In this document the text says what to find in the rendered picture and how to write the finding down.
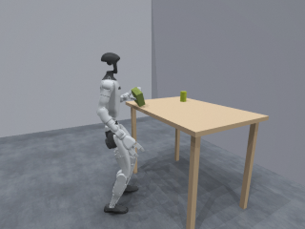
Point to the robot head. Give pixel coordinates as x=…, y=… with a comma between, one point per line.
x=111, y=59

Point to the table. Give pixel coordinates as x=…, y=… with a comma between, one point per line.
x=197, y=118

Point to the right robot hand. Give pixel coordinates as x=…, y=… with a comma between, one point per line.
x=129, y=142

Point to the robot right forearm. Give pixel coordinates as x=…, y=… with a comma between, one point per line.
x=107, y=119

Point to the robot left forearm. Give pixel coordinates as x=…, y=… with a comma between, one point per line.
x=124, y=97

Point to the left robot hand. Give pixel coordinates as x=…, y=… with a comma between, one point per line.
x=130, y=93

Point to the robot left thigh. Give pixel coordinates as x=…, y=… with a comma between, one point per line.
x=132, y=158

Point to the robot right upper arm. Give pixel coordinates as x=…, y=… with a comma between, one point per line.
x=106, y=90

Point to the sponge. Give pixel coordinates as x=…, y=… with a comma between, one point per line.
x=139, y=96

